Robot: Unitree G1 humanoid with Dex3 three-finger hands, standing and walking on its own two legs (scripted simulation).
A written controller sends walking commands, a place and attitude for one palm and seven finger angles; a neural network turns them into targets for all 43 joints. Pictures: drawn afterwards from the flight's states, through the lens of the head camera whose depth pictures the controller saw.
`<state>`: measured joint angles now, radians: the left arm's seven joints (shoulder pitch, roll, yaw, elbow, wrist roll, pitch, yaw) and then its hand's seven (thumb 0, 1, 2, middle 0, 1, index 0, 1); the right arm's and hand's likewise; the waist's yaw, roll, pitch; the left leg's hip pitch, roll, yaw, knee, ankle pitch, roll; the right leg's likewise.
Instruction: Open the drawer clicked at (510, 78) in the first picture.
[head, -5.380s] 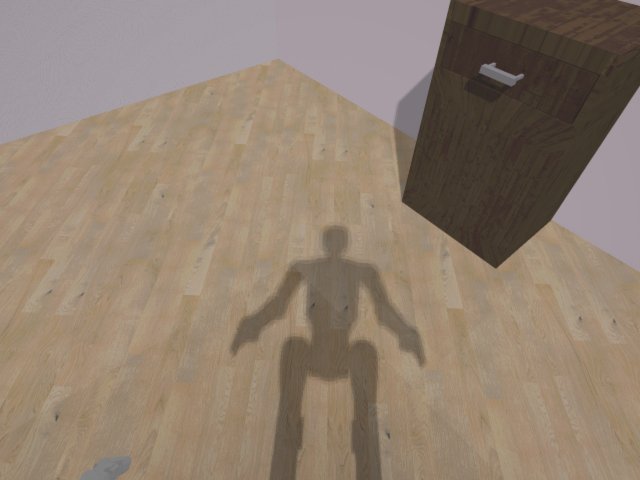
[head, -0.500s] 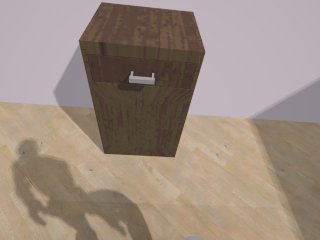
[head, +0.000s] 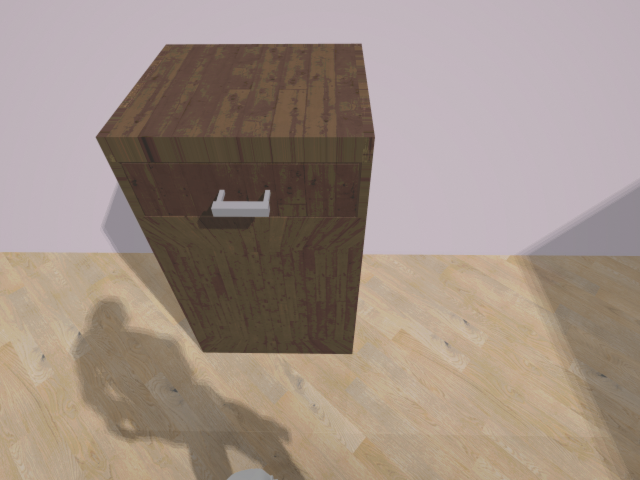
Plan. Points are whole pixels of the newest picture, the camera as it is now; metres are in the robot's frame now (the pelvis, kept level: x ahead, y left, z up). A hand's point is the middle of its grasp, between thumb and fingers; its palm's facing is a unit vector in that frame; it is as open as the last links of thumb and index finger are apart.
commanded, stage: take the last steps up to it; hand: left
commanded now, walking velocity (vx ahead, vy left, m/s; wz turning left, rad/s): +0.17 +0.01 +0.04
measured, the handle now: (242, 201) +0.63 +0.19 -0.05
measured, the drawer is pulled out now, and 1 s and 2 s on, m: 0.00 0.00 0.00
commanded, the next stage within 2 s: come to a stop and stand still in 0.08 s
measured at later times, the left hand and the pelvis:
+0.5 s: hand out of the picture +0.09 +0.19 -0.19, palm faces +0.04 -0.98 -0.19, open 7.4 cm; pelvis +0.09 +0.02 -0.01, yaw -1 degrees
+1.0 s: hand out of the picture +0.10 +0.14 -0.15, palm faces +0.08 -0.95 -0.29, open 7.3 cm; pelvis +0.07 -0.05 +0.01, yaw +0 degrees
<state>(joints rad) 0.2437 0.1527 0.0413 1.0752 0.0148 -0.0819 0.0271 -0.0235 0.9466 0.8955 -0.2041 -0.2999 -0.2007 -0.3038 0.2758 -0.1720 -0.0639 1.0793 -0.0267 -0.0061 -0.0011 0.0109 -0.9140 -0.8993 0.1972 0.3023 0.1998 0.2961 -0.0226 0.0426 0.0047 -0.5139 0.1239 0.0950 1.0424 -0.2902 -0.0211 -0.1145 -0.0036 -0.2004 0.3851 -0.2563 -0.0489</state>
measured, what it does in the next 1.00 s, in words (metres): steps on the spot: left foot, then right foot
